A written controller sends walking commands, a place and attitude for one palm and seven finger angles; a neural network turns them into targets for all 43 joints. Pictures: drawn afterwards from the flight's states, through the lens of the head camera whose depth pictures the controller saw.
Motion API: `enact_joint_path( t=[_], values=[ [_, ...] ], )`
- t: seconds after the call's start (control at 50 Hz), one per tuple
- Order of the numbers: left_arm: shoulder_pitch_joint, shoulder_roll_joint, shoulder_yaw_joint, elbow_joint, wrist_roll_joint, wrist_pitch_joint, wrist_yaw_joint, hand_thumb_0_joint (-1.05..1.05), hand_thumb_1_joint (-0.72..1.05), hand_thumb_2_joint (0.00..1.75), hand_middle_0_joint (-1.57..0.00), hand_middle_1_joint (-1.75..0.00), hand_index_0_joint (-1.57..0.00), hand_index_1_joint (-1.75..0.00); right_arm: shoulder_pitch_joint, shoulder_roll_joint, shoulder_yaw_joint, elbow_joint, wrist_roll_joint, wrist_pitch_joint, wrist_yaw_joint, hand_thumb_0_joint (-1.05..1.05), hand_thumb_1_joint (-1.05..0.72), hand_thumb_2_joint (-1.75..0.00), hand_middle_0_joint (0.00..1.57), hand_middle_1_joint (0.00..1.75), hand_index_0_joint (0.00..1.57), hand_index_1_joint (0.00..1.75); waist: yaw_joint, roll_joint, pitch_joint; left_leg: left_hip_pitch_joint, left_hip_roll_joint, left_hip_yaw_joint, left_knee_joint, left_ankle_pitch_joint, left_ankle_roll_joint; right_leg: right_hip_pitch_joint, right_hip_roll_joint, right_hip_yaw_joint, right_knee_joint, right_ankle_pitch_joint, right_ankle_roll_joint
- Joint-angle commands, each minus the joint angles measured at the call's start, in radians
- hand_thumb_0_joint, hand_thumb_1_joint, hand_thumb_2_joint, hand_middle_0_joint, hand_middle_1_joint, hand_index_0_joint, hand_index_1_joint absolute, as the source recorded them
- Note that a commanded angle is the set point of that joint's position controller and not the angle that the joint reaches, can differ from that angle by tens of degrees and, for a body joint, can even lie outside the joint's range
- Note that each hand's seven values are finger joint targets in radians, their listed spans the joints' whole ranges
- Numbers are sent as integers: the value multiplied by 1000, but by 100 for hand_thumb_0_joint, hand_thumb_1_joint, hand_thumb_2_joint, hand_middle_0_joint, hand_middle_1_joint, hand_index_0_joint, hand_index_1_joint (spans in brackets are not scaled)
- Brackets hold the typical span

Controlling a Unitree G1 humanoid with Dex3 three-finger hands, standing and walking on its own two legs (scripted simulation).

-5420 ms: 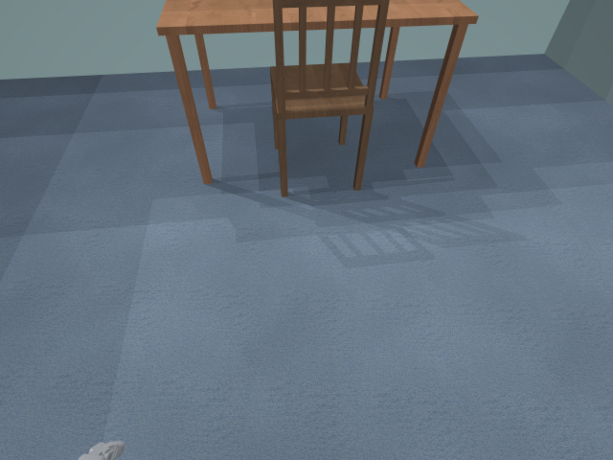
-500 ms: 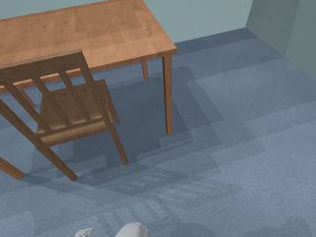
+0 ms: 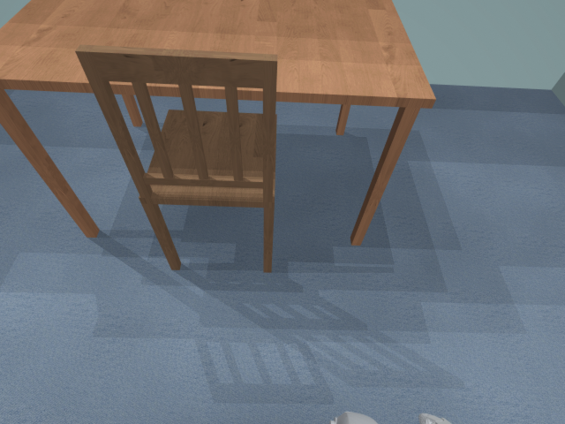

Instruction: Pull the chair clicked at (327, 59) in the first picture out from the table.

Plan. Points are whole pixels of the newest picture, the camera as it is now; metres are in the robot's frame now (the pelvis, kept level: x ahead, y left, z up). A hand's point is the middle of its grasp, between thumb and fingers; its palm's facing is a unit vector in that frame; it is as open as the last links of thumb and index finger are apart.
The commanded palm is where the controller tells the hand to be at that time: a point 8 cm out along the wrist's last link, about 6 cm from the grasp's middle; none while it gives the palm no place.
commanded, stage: take the last steps up to it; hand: left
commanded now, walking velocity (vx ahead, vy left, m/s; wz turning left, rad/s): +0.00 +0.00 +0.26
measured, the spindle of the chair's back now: (195, 136) +0.71 +0.28 -0.09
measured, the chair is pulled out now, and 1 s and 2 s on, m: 0.00 0.00 0.00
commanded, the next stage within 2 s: come to a stop and stand still in 1.04 s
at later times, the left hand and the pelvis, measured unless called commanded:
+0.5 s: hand out of the picture +0.00 +0.14 -0.15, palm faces +0.21 -0.95 -0.22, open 7.4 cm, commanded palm none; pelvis +0.05 -0.03 +0.01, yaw +9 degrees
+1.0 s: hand (135, 361) +0.22 +0.27 -0.17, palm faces +0.19 -0.96 -0.19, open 7.4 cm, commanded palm none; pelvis +0.19 +0.08 +0.00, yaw +7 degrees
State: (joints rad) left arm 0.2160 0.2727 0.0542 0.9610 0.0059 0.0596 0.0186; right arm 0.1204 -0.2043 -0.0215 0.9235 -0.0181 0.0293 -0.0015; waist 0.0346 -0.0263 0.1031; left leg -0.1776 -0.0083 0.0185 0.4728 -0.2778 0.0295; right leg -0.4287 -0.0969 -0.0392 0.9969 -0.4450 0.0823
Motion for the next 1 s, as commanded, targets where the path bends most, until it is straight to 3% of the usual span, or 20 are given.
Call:
enact_joint_path(
  t=[0.0,0.08,0.12,0.14,0.16,0.18,0.2,0.24,0.3,0.44,0.54,0.6,0.64,0.66,0.68,0.7,0.76,0.82,0.9,0.98],
  values=[
    [-26,45,8,-88,2,-21,-2,0,90,90,-20,-30,-20,-30,57,-207,-57,-36,-2,-11,-12,0,-90,-90,20,30,20,30,-56,166,-111,82,245,-178,-120,591,151,5,17,-5,-107,4,-6],
    [8,30,5,-82,-1,-34,0,0,90,90,-20,-30,-20,-30,40,-198,-59,-31,-6,-9,-10,0,-90,-90,20,30,20,30,-36,189,-119,27,237,-228,-106,465,143,120,47,-10,-271,32,-26],
    [81,31,7,-57,6,-51,-6,0,90,90,-20,-30,-20,-30,32,-182,-55,-25,-3,-10,-8,0,-90,-90,20,30,20,30,2,153,-131,-67,190,-218,-57,187,106,284,62,-33,-481,151,-31],
    [133,59,12,-41,16,-65,-6,0,90,90,-20,-30,-20,-30,39,-146,-49,-22,4,-14,-4,0,-90,-90,20,30,20,30,26,56,-129,-163,118,-164,47,-2,58,401,14,16,-621,177,-39],
    [172,157,29,-35,32,-81,0,0,90,90,-20,-30,-20,-30,73,-70,-36,-36,15,-17,3,0,-90,-90,20,30,20,30,28,-237,-115,-383,-24,-30,301,-238,-13,518,-234,335,-763,64,-121],
    [202,196,34,-44,19,-77,-1,0,90,90,-20,-30,-20,-30,41,-120,-49,-57,0,-12,6,0,-90,-90,20,30,20,30,59,-254,-77,-435,-18,-65,477,-332,-21,400,-362,489,-851,-69,-210],
    [166,176,36,-49,14,-83,1,0,90,90,-20,-30,-20,-30,14,-138,-58,-50,-6,-6,13,0,-90,-90,20,30,20,30,46,-251,-8,-445,16,-111,588,-253,-12,279,-349,523,-912,-247,-222],
    [75,100,19,-60,14,-101,-1,0,90,90,-20,-30,-20,-30,58,-128,-64,-8,-12,-8,31,0,-90,-90,20,30,20,30,-18,-103,38,-440,54,-96,670,-65,-18,211,-271,349,-900,-175,-189],
    [97,40,5,-40,12,-122,-1,0,90,90,-20,-30,-20,-30,133,-83,-56,40,-12,-10,37,0,-90,-90,20,30,20,30,-35,-106,-6,-412,62,-52,654,54,-41,276,-186,117,-854,127,-164],
    [255,19,-3,62,18,-140,2,0,90,90,-20,-30,-20,-30,63,-51,-46,36,-10,-20,39,0,-90,-90,20,30,20,30,5,-101,0,-497,101,-6,510,91,-55,416,-213,68,-848,302,-198],
    [282,28,-1,114,24,-137,3,0,90,90,-20,-30,-20,-30,-16,-21,-31,18,-5,-36,48,0,-90,-90,20,30,20,30,20,-122,36,-393,96,57,286,53,-33,364,-225,30,-833,322,-212],
    [263,46,10,126,26,-125,3,0,90,90,-20,-30,-20,-30,9,-16,-27,24,-1,-53,47,0,-90,-90,20,30,20,30,7,-150,21,-245,69,82,171,0,-5,321,-218,13,-772,317,-207],
    [236,41,14,134,19,-117,2,0,90,90,-20,-30,-20,-30,132,-36,-31,64,-6,-68,33,0,-90,-90,20,30,20,30,-57,-103,-20,-16,25,130,35,56,5,243,-167,-43,-626,359,-178],
    [243,13,7,132,19,-113,-2,0,90,90,-20,-30,-20,-30,264,-95,-44,104,-9,-76,22,0,-90,-90,20,30,20,30,-107,26,-83,180,57,81,-18,30,15,159,-117,-83,-414,347,-155],
    [269,-49,0,113,8,-109,-9,0,90,90,-20,-30,-20,-30,387,-206,-71,127,-22,-83,6,0,-90,-90,20,30,20,30,-137,293,-183,344,307,-250,-109,5,83,-34,8,-158,-118,44,-107],
    [213,-61,-5,69,10,-112,-9,0,90,90,-20,-30,-20,-30,457,-244,-76,139,-10,-73,-7,0,-90,-90,20,30,20,30,-153,313,-179,356,417,-434,-220,37,146,-171,68,-82,85,-157,-107],
    [120,-43,6,80,14,-104,-19,0,90,90,-20,-30,-20,-30,245,-109,-43,95,0,-81,-21,0,-90,-90,20,30,20,30,-85,134,-37,76,361,-268,-278,-29,156,-189,-35,20,240,43,-120],
    [185,-89,4,107,23,-87,-22,0,90,90,-20,-30,-20,-30,201,-45,-27,87,-1,-106,-24,0,-90,-90,20,30,20,30,-22,109,-33,4,285,-87,-291,241,134,-116,-37,8,162,149,-91],
    [151,-78,3,83,20,-71,-21,0,90,90,-20,-30,-20,-30,213,-54,-25,96,4,-116,-25,0,-90,-90,20,30,20,30,-3,101,-38,66,272,-19,-290,457,155,-153,-31,6,69,211,-71],
    [32,-63,0,29,17,-70,-22,0,90,90,-20,-30,-20,-30,233,-71,-29,112,-3,-111,-23,0,-90,-90,20,30,20,30,-20,99,-2,88,280,-1,-266,508,161,-130,-24,-7,-134,223,-80]
  ],
)
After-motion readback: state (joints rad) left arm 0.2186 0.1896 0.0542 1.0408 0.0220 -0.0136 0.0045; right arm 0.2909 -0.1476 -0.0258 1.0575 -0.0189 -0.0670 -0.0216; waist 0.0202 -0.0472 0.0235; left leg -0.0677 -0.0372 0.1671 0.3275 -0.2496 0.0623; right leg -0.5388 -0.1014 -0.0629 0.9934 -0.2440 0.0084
